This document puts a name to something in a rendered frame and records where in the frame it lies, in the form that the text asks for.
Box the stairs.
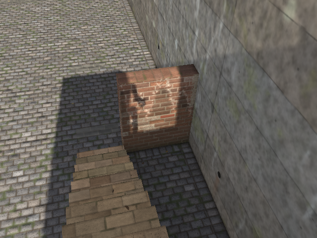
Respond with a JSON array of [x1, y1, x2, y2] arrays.
[[61, 145, 169, 238]]

